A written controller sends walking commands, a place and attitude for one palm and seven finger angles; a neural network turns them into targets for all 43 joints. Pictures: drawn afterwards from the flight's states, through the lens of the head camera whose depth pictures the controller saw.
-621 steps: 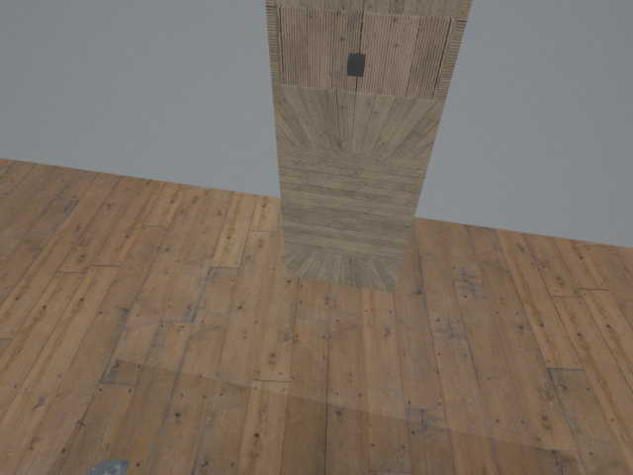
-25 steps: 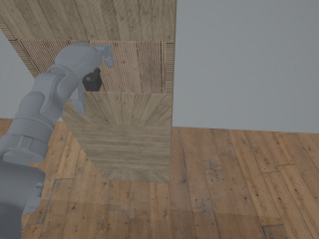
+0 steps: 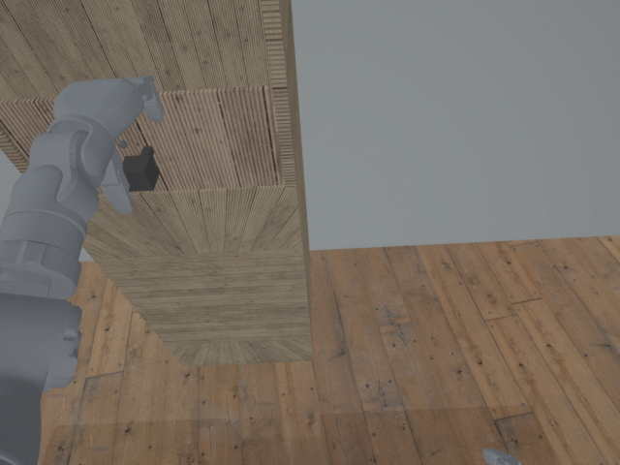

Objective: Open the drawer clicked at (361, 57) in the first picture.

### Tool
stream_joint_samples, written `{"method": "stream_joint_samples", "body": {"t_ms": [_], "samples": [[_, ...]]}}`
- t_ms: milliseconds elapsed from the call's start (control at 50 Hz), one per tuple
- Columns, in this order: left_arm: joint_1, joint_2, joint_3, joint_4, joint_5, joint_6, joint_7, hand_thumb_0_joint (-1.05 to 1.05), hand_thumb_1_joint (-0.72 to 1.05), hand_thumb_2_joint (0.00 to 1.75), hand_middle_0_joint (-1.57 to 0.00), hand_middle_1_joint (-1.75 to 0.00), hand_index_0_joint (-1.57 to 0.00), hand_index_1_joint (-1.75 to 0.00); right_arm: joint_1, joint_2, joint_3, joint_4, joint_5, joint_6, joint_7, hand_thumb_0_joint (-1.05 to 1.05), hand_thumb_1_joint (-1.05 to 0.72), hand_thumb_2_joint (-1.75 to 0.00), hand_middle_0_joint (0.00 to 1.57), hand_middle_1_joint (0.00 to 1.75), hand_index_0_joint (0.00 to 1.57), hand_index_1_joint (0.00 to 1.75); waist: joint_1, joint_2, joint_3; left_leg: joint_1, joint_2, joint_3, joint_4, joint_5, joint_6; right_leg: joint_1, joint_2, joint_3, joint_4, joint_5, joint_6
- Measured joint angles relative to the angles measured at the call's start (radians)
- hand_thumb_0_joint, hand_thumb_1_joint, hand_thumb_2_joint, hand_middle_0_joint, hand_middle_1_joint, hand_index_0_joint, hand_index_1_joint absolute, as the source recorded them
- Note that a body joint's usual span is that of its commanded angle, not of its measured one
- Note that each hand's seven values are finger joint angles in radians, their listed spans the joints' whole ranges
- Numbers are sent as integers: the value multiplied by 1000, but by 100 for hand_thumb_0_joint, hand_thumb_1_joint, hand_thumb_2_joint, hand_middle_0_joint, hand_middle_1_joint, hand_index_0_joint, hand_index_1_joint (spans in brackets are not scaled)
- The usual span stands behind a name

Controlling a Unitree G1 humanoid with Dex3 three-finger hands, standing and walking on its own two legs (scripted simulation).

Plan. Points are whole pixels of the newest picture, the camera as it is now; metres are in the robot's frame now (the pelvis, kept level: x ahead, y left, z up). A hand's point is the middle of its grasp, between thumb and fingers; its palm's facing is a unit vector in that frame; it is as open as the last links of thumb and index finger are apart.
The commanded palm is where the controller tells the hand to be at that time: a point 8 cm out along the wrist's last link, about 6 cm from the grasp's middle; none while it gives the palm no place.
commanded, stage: move the hooked fingers above the handle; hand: left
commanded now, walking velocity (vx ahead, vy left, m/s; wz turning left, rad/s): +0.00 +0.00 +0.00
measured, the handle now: (142, 165) +0.51 +0.23 +0.12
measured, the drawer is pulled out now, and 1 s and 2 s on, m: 0.00 0.00 0.00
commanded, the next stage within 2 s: lower the fingers behind the handle in 1.82 s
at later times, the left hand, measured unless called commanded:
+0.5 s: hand (118, 159) +0.47 +0.24 +0.16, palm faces -0.02 -0.04 -1.00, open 13.6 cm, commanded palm +0.46 +0.26 +0.25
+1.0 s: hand (112, 151) +0.47 +0.24 +0.18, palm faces -0.03 +0.00 -1.00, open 13.7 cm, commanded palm +0.46 +0.24 +0.24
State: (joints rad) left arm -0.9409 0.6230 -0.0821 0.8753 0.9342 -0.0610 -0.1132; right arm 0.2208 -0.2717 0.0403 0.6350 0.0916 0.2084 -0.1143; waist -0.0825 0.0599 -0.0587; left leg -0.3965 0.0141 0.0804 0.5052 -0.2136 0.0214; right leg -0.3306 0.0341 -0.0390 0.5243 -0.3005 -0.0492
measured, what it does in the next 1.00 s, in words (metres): stands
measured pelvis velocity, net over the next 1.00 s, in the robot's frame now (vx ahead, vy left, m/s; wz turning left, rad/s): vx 0.01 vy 0.02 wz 0.03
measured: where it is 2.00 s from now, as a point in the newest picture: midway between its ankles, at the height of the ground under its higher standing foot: outside the picture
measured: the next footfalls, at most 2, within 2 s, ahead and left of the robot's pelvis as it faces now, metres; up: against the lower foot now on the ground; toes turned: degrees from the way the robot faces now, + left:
none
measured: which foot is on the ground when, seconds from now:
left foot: down 0.00-1.00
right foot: down 0.00-1.00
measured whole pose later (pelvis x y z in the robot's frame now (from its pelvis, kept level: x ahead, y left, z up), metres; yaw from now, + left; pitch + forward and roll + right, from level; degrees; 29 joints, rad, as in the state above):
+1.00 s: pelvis +0.01 +0.02 +0.00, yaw +2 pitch +7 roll +0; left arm -0.95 0.57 -0.18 0.78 0.93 -0.01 -0.16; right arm 0.26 -0.29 -0.02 0.65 0.07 0.20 -0.06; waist -0.03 0.05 -0.07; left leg -0.42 -0.02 0.06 0.54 -0.24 0.04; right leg -0.34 0.01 -0.06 0.54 -0.33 -0.03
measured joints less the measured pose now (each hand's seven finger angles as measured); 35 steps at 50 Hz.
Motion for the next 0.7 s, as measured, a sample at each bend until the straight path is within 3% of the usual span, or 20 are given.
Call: {"method": "stream_joint_samples", "body": {"t_ms": [80, 180, 280, 380, 600, 700], "samples": [[1, 45, 21, 31, 10, -5, -19, 0, -49, 30, -35, -120, -35, -122, 35, -25, -21, 6, -3, -9, -2, 0, -90, -90, 20, 30, 20, 30, -1, -7, 1, -20, 2, -6, 11, -3, -2, -16, 2, -6, 7, -3, -3], [15, 83, -5, 11, 12, -22, -53, 0, -49, 30, -33, -120, -33, -121, 91, -42, -59, 24, -11, -25, 4, 0, -90, -90, 20, 30, 20, 30, 12, -16, 8, -47, 1, -21, 26, -11, -2, -31, 2, -20, 7, -8, -5], [49, 42, -54, -121, -35, -91, -70, 0, -49, 30, -33, -120, -32, -120, 128, -42, -89, 52, -21, -36, 13, 1, -90, -90, 20, 30, 20, 30, 33, -19, 8, -50, -8, -33, 34, -24, 5, -20, -5, -32, -3, -17, 1], [88, 9, -29, -156, -54, -97, -38, 0, -49, 30, -41, -121, -32, -120, 115, -31, -91, 64, -28, -40, 36, 1, -90, -90, 20, 30, 20, 30, 44, -6, -8, -41, -17, -28, 36, -37, 13, -10, -14, -27, -5, -26, 10], [77, -48, -16, -155, -21, -28, 29, 0, -49, 30, -42, -122, -38, -123, 16, 24, -55, 34, -36, -41, 79, 0, -90, -90, 20, 30, 20, 30, 59, 15, -20, -35, -30, -16, 27, -33, 26, -12, -29, -15, 0, -26, 25], [27, -58, -40, -120, -21, 28, 19, 0, -49, 30, -39, -121, -39, -124, -3, 26, -43, 26, -31, -27, 80, 0, -90, -90, 20, 30, 20, 30, 65, 14, -24, -26, -34, -17, 25, -30, 28, -5, -32, -16, 3, -26, 27]]}}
